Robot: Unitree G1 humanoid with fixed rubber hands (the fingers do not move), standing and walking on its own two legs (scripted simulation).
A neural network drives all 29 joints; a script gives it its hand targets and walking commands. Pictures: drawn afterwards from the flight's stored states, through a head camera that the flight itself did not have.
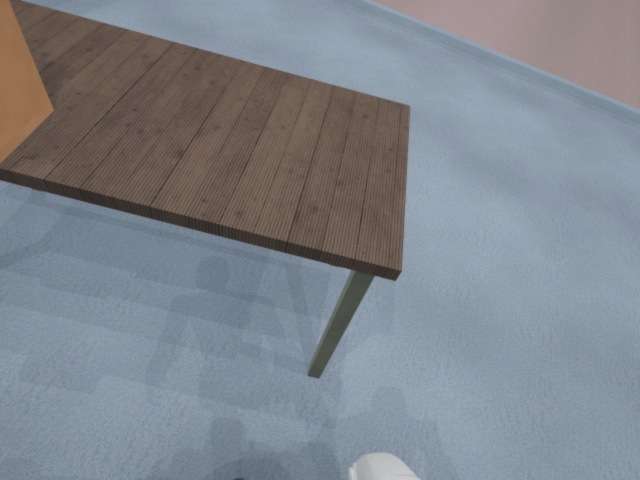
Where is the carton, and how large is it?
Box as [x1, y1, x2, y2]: [0, 0, 53, 162]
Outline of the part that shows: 8,0 0,0 0,162 53,110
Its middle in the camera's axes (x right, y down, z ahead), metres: -0.63 -0.29 +0.62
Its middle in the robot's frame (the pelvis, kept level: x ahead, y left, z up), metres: +0.68 +0.66 +0.04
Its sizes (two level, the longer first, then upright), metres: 0.210 0.200 0.250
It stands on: a table, 0.70 m high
